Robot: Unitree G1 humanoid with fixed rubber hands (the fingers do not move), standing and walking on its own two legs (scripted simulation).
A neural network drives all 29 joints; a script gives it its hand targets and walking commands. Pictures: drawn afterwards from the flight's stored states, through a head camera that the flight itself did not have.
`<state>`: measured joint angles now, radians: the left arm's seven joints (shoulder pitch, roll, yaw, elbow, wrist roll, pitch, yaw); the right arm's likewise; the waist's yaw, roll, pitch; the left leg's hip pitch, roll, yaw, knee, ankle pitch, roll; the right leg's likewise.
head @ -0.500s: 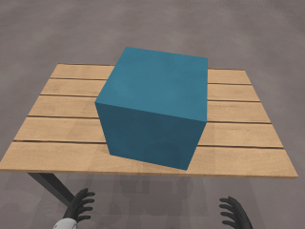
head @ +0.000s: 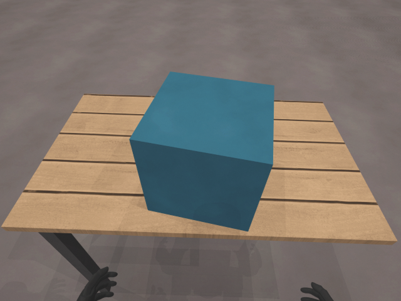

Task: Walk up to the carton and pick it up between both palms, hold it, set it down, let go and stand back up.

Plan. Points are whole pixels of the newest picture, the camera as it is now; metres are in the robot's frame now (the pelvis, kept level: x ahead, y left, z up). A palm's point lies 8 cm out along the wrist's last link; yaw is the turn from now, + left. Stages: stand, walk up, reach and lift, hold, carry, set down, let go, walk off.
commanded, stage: stand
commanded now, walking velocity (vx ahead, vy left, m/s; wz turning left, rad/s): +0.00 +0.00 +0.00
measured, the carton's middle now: (208, 150) +0.43 +0.01 +0.05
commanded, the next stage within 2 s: none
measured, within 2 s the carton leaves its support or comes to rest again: neither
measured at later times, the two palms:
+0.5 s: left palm out of the picture -0.02 +0.26 -0.12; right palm out of the picture -0.01 -0.25 -0.12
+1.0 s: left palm out of the picture -0.07 +0.25 -0.14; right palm out of the picture -0.07 -0.25 -0.13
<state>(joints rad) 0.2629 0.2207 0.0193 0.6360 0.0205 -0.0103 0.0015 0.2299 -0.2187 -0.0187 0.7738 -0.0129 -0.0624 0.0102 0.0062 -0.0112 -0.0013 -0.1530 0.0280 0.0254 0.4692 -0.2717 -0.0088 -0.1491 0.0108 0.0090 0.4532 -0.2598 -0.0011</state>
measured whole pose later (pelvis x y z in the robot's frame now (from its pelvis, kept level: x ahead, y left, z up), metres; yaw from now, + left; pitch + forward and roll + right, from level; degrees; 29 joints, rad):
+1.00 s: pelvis -0.05 +0.00 +0.00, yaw +1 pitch -2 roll +0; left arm 0.44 0.23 0.00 0.93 0.01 -0.01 0.02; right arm 0.42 -0.23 0.00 0.98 -0.01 0.00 -0.01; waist 0.00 -0.01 -0.01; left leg -0.26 0.01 0.01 0.49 -0.20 -0.01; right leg -0.26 0.00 -0.01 0.50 -0.21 0.00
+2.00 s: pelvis -0.01 -0.01 +0.00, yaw +1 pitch -2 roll +0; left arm 0.36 0.18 0.00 1.00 0.00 -0.01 0.04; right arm 0.35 -0.18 0.01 1.05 -0.01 -0.01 -0.04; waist 0.00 -0.01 0.01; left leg -0.19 0.03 0.00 0.45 -0.23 -0.02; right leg -0.18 0.01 -0.02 0.44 -0.24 -0.01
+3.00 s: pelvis +0.00 -0.01 +0.00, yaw +1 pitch -1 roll +0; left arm 0.34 0.16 0.00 1.05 0.00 -0.01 0.05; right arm 0.34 -0.16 0.01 1.08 0.00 -0.01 -0.05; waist 0.00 -0.01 0.02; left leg -0.16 0.03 0.00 0.42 -0.24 -0.02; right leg -0.15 0.01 -0.01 0.42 -0.24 -0.01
